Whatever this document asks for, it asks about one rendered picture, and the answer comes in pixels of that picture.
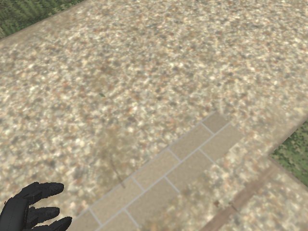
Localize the left robot hand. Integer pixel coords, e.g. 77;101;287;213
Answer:
0;182;72;231

